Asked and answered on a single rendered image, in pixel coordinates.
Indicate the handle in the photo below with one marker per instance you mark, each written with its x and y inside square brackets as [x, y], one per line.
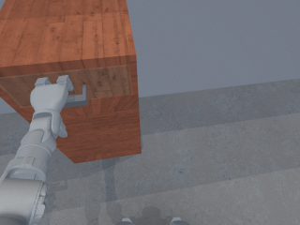
[77, 100]

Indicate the robot left hand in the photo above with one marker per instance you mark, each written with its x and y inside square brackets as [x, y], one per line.
[52, 96]

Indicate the cabinet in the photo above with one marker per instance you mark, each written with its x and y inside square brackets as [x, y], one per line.
[41, 36]

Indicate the right robot shin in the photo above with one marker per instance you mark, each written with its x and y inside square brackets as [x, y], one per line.
[175, 219]

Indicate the drawer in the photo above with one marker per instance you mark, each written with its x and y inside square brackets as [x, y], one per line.
[101, 82]

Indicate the robot left upper arm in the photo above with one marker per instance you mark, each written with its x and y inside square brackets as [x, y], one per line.
[22, 201]

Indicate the robot shin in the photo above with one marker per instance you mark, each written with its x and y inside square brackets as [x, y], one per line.
[126, 219]
[175, 219]

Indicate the left robot forearm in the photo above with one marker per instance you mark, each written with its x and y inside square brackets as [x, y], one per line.
[36, 149]

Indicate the left robot shin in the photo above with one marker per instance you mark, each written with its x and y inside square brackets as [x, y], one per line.
[126, 219]

